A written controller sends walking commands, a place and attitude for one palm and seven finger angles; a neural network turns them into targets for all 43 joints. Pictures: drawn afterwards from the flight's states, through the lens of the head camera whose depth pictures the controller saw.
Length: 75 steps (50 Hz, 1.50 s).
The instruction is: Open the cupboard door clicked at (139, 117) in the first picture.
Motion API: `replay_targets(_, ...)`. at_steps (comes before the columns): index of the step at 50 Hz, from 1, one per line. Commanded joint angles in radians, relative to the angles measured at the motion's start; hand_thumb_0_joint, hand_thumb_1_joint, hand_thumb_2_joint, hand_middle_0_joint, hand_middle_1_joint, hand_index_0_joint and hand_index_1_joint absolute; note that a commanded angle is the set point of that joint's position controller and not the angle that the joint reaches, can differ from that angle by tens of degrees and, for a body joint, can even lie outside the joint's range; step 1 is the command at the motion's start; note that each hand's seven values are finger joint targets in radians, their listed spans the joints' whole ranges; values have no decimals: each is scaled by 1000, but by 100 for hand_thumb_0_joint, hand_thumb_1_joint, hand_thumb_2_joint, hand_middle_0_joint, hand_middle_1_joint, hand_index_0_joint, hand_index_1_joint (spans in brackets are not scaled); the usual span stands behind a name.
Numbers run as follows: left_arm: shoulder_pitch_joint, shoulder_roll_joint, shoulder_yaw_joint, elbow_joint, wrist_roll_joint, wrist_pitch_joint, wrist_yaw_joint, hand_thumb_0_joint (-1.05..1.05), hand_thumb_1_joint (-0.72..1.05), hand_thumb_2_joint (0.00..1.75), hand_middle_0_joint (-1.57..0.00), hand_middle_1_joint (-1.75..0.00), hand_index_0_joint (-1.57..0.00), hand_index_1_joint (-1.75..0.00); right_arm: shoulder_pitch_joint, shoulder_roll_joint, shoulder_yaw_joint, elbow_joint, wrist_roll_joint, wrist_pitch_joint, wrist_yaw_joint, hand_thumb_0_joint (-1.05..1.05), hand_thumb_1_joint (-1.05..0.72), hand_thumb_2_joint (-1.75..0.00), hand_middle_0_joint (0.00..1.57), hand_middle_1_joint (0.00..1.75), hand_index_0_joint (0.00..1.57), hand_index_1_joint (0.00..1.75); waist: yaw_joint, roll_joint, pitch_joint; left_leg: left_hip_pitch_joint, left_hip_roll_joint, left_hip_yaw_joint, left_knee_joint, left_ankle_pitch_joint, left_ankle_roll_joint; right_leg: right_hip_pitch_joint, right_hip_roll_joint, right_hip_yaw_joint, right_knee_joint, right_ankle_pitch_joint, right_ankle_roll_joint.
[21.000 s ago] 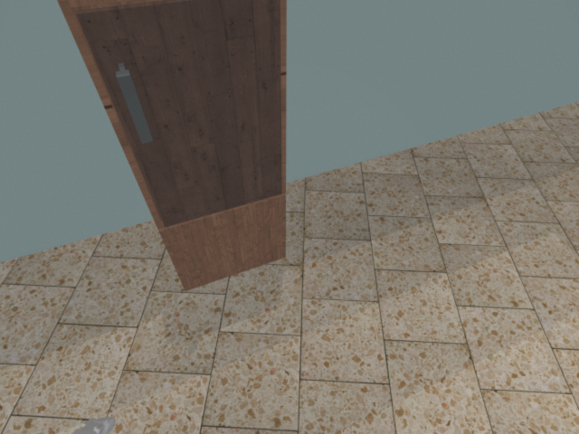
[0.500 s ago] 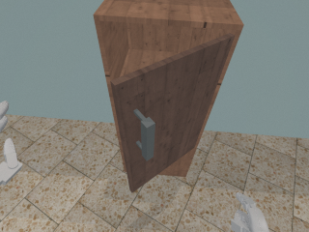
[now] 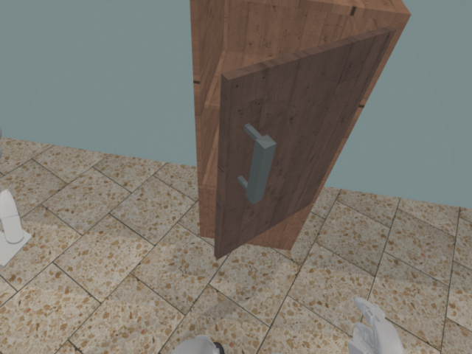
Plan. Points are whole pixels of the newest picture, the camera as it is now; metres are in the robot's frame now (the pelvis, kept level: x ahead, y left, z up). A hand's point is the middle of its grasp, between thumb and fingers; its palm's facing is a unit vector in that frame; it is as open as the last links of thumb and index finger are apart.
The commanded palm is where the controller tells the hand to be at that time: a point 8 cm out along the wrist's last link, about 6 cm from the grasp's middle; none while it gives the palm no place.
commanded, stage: step back with the hand held close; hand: left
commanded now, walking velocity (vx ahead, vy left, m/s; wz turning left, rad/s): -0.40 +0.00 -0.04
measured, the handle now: (252, 165) +0.42 +0.00 +0.09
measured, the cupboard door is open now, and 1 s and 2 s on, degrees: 42 42 42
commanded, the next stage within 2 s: stop stepping back and stand still in 0.24 s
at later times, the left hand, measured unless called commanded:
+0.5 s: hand out of the picture +0.12 +0.26 +0.19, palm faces +0.27 -0.88 -0.38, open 7.4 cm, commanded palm +0.07 +0.31 +0.20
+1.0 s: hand out of the picture +0.00 +0.34 +0.20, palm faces +0.29 -0.87 -0.40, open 7.5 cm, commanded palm -0.06 +0.39 +0.20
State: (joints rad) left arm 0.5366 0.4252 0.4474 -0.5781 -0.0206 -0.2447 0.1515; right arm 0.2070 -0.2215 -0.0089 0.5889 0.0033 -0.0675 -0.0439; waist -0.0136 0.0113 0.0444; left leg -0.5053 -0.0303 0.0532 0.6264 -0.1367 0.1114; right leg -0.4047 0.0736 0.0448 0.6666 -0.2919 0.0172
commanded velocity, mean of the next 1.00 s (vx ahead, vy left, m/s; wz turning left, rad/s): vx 0.08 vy -0.07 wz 0.00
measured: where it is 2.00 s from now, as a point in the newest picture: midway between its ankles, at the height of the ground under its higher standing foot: outside the picture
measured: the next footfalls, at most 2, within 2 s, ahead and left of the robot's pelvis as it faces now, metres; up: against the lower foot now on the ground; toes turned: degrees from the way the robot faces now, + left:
right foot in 0.34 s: -0.20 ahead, -0.11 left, +0.00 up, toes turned -9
left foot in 0.84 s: -0.11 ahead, +0.21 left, +0.00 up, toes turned -2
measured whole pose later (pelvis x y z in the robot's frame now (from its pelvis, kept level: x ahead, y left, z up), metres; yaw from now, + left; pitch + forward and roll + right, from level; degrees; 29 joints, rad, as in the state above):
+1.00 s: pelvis -0.24 +0.11 +0.02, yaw -8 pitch -2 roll -2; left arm 0.52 0.46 0.45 -0.56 -0.01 -0.22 0.14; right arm 0.26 -0.12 0.01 0.65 -0.01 -0.14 -0.03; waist -0.05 -0.09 -0.03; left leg -0.26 0.03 0.04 0.53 -0.25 0.03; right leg -0.57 0.02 -0.03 1.17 -0.30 0.00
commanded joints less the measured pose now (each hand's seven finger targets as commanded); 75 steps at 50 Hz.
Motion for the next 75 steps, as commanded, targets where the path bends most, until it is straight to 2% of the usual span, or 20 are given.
replay_targets(1, -41, 210, 195, -204, -25, -68, 24, 0, 90, 90, -20, -30, -20, -30, -87, -118, -71, -144, -12, -87, -17, 0, -90, -90, 20, 30, 20, 30, 8, 168, -187, -119, 385, -443, -529, -505, 32, 215, 54, 26, 537, -227, -11)
replay_targets(13, -60, 201, 106, -197, -75, -45, -3, 0, 90, 90, -20, -30, -20, -30, -75, -89, -38, -58, -24, -89, 21, 0, -90, -90, 20, 30, 20, 30, 27, 218, -296, 374, 209, -124, -480, -92, -201, 252, 23, -128, -305, -234, -70)
replay_targets(17, -107, 319, 191, -257, -75, -92, -6, 0, 90, 90, -20, -30, -20, -30, -117, -73, -8, -80, -18, -82, 12, 0, -90, -90, 20, 30, 20, 30, 23, -82, -215, 407, 49, -30, 137, -166, -161, -24, -333, 86, -466, 263, -155)
replay_targets(19, -78, 210, 113, -177, -58, -37, -31, 0, 90, 90, -20, -30, -20, -30, -82, -103, -41, -81, 7, -87, -3, 0, -90, -90, 20, 30, 20, 30, -13, -187, -160, 394, 26, -80, 166, -76, -134, -58, -260, 3, -320, 178, -155)
replay_targets(21, -101, 198, 106, -189, -71, 12, -32, 0, 90, 90, -20, -30, -20, -30, -95, -105, -22, -94, 15, -76, -25, 0, -90, -90, 20, 30, 20, 30, -41, 133, -101, 423, 70, -188, -121, 122, -88, -57, -89, -102, -109, 8, -45)
replay_targets(23, -142, 245, 160, -183, -79, 6, -18, 0, 90, 90, -20, -30, -20, -30, -109, -104, -16, -102, 7, -109, -19, 0, -90, -90, 20, 30, 20, 30, 3, 283, -187, 243, 234, -481, -553, -444, -53, 182, 75, -58, 190, -405, -25)
replay_targets(27, 10, 226, 166, -197, -73, 15, -11, 0, 90, 90, -20, -30, -20, -30, -131, -77, -26, -105, -18, -101, -3, 0, -90, -90, 20, 30, 20, 30, 53, 330, -219, 1, 146, -215, -631, -539, -265, 482, 135, -144, 107, -348, -80)
replay_targets(28, 80, 223, 171, -204, -65, 16, -15, 0, 90, 90, -20, -30, -20, -30, -127, -74, -33, -114, -15, -88, 6, 0, -90, -90, 20, 30, 20, 30, 63, 300, -212, -85, 89, -100, -472, -449, -249, 542, 88, -101, -58, -378, -96)
replay_targets(30, 94, 261, 200, -280, -43, 31, -16, 0, 90, 90, -20, -30, -20, -30, -111, -87, -66, -111, 15, -57, 17, 0, -90, -90, 20, 30, 20, 30, 58, -296, -89, 113, -102, -37, 573, -303, -190, -176, -354, 387, -599, -447, -179)
replay_targets(32, -71, 255, 192, -222, -53, 47, -22, 0, 90, 90, -20, -30, -20, -30, -111, -71, -47, -77, 2, -36, 10, 0, -90, -90, 20, 30, 20, 30, -21, -225, -15, -47, 3, -144, 941, -170, -163, -387, -394, 378, -610, -648, -228)
replay_targets(39, -362, 143, 0, -57, 19, -19, 34, 0, 90, 90, -20, -30, -20, -30, -59, -87, -30, -44, -21, -123, -64, 0, -90, -90, 20, 30, 20, 30, -13, -66, -101, 234, 38, 90, -22, -293, -76, 52, -268, 62, -328, -418, -166)
replay_targets(40, -321, 147, -1, -72, 6, -11, 40, 0, 90, 90, -20, -30, -20, -30, -42, -97, -33, -60, -12, -135, -75, 0, -90, -90, 20, 30, 20, 30, -16, 8, -124, 352, 16, 86, -203, -292, -76, 66, -201, 7, -167, -350, -126)
replay_targets(42, -331, 168, 16, -201, 4, -29, 43, 0, 90, 90, -20, -30, -20, -30, -35, -135, -48, -105, -8, -131, -57, 0, -90, -90, 20, 30, 20, 30, -23, 404, -70, 511, 375, -542, -405, -380, 68, -304, -34, -120, 372, -301, -13)
replay_targets(46, -88, 210, 120, -242, 4, -55, -2, 0, 90, 90, -20, -30, -20, -30, -99, -98, -58, -95, -8, -115, 6, 0, -90, -90, 20, 30, 20, 30, -4, 94, 36, 175, 377, -496, -475, -514, 49, -323, -112, 28, 620, -7, -13)
replay_targets(60, -102, 159, 45, -74, 8, 47, 18, 0, 90, 90, -20, -30, -20, -30, -65, -97, -40, -72, -15, -92, -38, 0, -90, -90, 20, 30, 20, 30, -4, 197, -88, 245, 233, -154, -412, -417, -28, 217, 6, -211, -194, -152, -35)
replay_targets(61, 14, -171, -298, 682, 83, 195, -117, 0, 90, 90, -20, -30, -20, -30, -11, -176, -81, 105, -25, -72, 27, 0, -90, -90, 20, 30, 20, 30, -20, 62, -72, 213, 175, -134, -39, -67, -55, 192, -168, -85, -284, 167, -57)
replay_targets(63, -5, -71, -312, 772, 69, 238, -146, 0, 90, 90, -20, -30, -20, -30, 26, -60, -36, 50, 2, 32, 46, 0, -90, -90, 20, 30, 20, 30, 15, -282, -142, -83, 69, -20, 217, -384, -110, 365, -401, 93, -218, 512, -186)
replay_targets(66, -118, -56, -322, 928, 69, 237, -129, 0, 90, 90, -20, -30, -20, -30, -61, -111, -45, 12, -38, 67, 34, 0, -90, -90, 20, 30, 20, 30, 41, -477, -11, -228, 63, -30, 490, -498, -110, 328, -427, 155, -205, 700, -247)
replay_targets(72, -288, -40, -375, 1272, 40, 252, -139, 0, 90, 90, -20, -30, -20, -30, 70, -56, -32, 207, -46, 88, 39, 0, -90, -90, 20, 30, 20, 30, -55, -21, -5, 297, 40, 43, -11, -89, -120, 116, -278, -72, -149, 278, -110)
replay_targets(75, -197, -166, -387, 1363, 41, 264, -145, 0, 90, 90, -20, -30, -20, -30, 113, -173, -51, 246, -56, 76, 16, 0, -90, -90, 20, 30, 20, 30, -10, 259, -34, 246, 310, -431, -272, -84, 55, 76, -107, -99, 59, -295, -33)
